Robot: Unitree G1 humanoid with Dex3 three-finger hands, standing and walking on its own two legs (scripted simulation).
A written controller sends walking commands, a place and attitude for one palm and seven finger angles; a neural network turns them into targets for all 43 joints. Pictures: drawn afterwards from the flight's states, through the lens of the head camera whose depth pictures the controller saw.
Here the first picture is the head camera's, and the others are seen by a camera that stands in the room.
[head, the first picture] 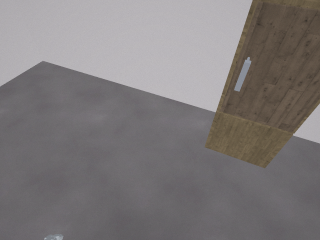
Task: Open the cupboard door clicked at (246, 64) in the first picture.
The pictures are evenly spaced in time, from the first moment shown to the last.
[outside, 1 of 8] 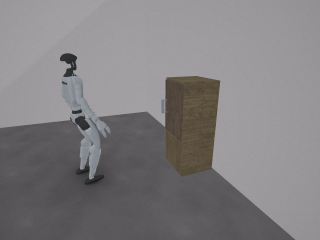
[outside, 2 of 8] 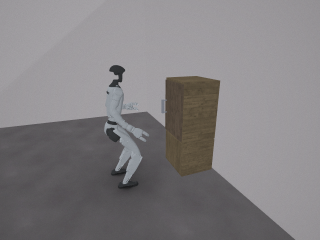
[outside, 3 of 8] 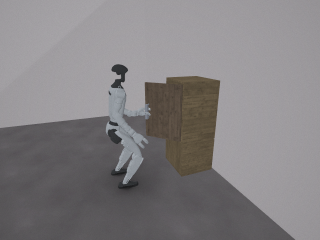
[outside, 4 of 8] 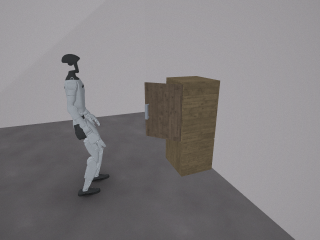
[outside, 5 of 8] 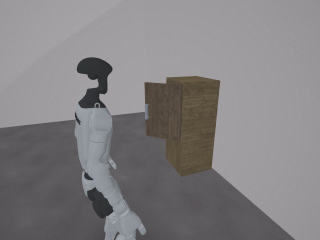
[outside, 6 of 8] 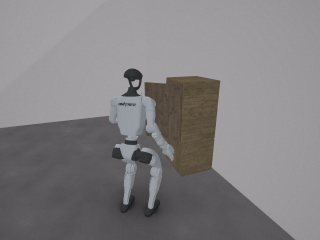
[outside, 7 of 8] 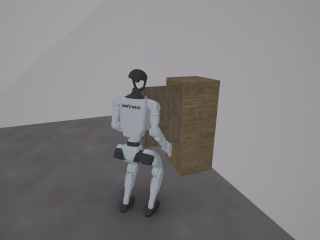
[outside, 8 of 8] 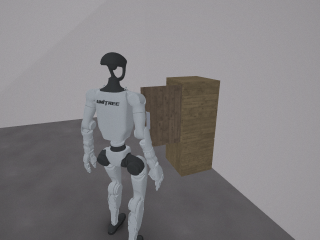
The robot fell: no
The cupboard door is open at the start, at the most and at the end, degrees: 0 91 90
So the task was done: yes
